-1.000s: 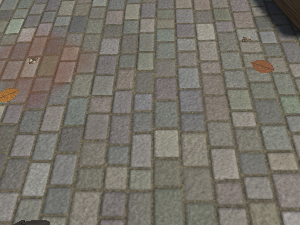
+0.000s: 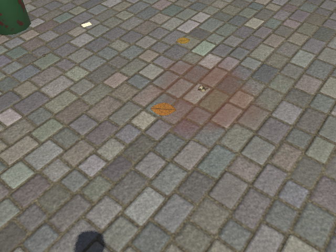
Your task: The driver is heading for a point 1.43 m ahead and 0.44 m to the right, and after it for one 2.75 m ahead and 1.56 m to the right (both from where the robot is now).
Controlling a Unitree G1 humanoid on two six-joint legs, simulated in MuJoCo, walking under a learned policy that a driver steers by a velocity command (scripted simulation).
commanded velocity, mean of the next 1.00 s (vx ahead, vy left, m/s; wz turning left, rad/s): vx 0.93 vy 0.00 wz -0.56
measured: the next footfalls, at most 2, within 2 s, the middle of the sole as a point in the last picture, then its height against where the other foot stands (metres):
left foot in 0.32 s outside the picture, level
right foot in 0.76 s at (237, 219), level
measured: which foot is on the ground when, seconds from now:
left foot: up 0.00-0.30, down 0.32-0.74, up 0.76-1.00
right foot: down 0.00-0.32, up 0.34-0.74, down 0.76-1.00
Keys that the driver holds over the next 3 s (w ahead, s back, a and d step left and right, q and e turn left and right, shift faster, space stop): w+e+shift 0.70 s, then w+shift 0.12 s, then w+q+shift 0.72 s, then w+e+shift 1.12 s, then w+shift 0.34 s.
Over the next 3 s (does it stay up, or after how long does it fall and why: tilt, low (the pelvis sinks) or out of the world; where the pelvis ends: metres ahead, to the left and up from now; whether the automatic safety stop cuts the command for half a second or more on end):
stays up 2.38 -1.14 0.01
